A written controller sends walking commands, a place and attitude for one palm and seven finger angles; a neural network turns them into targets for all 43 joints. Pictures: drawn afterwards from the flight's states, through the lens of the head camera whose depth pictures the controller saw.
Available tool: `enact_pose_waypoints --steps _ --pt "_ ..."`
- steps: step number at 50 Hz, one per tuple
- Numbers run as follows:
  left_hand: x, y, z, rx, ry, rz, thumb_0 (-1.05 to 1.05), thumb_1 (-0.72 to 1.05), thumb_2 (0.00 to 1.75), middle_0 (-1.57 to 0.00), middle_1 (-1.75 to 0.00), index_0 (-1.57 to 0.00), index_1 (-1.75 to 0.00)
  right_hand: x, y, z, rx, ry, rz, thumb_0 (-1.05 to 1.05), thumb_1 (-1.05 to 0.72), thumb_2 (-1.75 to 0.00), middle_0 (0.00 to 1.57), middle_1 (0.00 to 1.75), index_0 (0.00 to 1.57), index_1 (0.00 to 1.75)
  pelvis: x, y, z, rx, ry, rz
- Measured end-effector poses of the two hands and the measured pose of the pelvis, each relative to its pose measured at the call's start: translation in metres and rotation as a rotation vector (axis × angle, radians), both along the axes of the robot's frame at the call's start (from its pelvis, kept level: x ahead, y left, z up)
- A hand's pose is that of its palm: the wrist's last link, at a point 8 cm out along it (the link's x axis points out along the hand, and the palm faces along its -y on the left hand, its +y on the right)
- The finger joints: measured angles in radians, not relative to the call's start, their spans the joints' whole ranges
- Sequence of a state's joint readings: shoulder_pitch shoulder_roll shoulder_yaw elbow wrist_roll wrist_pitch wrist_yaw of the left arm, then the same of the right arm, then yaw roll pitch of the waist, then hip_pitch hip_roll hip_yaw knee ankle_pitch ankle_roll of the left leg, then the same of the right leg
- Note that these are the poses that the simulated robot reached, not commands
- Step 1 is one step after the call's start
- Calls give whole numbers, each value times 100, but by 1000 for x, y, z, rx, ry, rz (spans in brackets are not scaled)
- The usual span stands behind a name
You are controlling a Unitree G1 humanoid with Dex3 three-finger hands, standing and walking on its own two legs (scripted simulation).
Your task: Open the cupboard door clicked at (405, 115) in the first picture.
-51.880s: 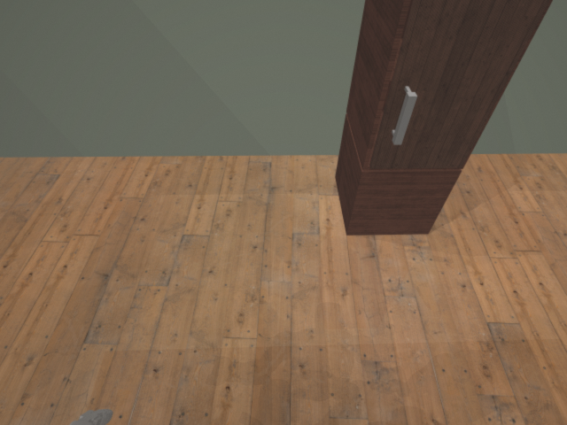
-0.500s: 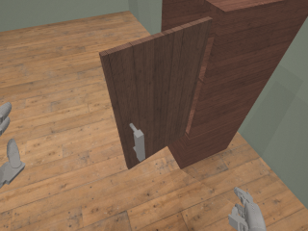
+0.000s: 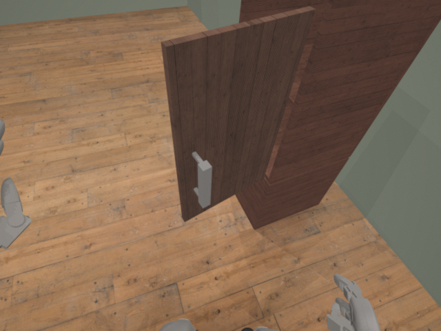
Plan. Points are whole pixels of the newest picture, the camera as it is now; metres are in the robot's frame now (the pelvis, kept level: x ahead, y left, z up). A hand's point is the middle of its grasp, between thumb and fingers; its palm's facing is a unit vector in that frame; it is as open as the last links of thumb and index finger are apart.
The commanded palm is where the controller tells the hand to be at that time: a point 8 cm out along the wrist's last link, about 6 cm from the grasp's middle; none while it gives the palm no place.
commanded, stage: step back with the hand held close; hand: left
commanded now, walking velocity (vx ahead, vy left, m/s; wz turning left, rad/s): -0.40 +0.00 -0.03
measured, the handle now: (200, 180) +0.48 +0.07 -0.09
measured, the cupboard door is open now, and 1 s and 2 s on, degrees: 100 100 100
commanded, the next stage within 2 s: stop stepping back and stand still in 0.46 s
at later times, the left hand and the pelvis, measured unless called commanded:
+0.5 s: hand (43, 278) +0.15 +0.20 +0.18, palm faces +0.20 -0.81 -0.56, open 7.4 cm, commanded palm +0.08 +0.25 +0.19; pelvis -0.08 -0.04 +0.02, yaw -5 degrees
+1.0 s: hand out of the picture +0.01 +0.20 +0.18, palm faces +0.44 -0.79 -0.43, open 7.4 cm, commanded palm -0.05 +0.24 +0.19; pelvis -0.19 -0.05 +0.01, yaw -1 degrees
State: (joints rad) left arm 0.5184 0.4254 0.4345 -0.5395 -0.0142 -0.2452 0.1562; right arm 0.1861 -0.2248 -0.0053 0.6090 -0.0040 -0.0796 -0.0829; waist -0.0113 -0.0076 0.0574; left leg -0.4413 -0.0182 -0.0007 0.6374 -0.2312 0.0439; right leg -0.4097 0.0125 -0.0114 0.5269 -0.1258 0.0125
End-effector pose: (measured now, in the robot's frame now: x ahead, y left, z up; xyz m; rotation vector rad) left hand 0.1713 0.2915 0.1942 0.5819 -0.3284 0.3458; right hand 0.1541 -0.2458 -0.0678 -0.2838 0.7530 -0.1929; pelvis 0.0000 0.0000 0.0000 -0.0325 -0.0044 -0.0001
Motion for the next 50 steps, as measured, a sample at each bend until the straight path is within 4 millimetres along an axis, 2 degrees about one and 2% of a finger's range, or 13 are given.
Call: enact_pose_waypoints --steps 5,9,12,16,19,23,29,33,36,40,44,50 --pt "-10 8 5 66 27 8 1 88 90 -22 -31 -22 -30 -11 2 2 -1 5 -9 1 -91 -90 20 30 20 30 -5 -2 3 -25 12 35" --pt "-23 9 7 47 26 57 1 88 90 -22 -31 -22 -30 -9 5 2 13 11 43 1 -91 -90 20 30 20 30 -8 -9 6 -11 76 14" --pt "-26 -4 2 15 38 51 1 88 90 -21 -31 -22 -30 -7 4 -4 34 8 87 1 -91 -90 20 30 20 30 -23 -17 5 15 118 -30" --pt "-25 -37 -4 9 69 -59 1 89 90 -21 -31 -21 -30 -14 -3 -10 76 -11 82 1 -91 -90 20 30 20 30 -57 -27 3 4 98 -62" --pt "-31 -53 3 42 82 -153 1 88 90 -21 -31 -22 -30 -31 -10 2 90 -20 28 1 -91 -90 20 30 20 30 -66 -34 8 8 86 -54" --pt "-47 -51 11 64 121 -179 1 88 90 -22 -31 -22 -30 -54 -25 24 40 -38 -11 1 -91 -90 20 30 20 30 -72 -36 16 2 90 -75" --pt "-80 -48 9 25 162 -133 1 88 90 -22 -31 -22 -30 -94 -48 36 2 -79 -19 1 -91 -90 20 30 20 30 -107 -40 21 9 50 -83" --pt "-117 -54 -2 -7 199 -73 1 88 90 -21 -31 -22 -30 -129 -58 31 4 -89 -39 1 -91 -90 20 30 20 30 -133 -49 16 11 22 -71" --pt "-149 -62 -6 4 185 -27 1 88 90 -21 -31 -22 -30 -155 -66 19 13 -76 -42 1 -91 -90 20 30 20 30 -153 -60 8 37 20 -49" --pt "-181 -66 -1 -47 107 18 1 88 90 -22 -31 -22 -30 -194 -71 5 13 24 -45 1 -91 -90 20 30 20 30 -170 -65 12 46 6 -47" --pt "-193 -62 0 -97 26 62 1 88 90 -22 -31 -22 -30 -226 -72 1 7 60 -64 1 -91 -90 20 30 20 30 -177 -65 15 52 6 -19" --pt "-204 -51 -1 -71 18 50 1 88 90 -21 -31 -22 -30 -245 -63 -5 17 29 -83 1 -91 -90 20 30 20 30 -195 -54 9 39 -19 -10"
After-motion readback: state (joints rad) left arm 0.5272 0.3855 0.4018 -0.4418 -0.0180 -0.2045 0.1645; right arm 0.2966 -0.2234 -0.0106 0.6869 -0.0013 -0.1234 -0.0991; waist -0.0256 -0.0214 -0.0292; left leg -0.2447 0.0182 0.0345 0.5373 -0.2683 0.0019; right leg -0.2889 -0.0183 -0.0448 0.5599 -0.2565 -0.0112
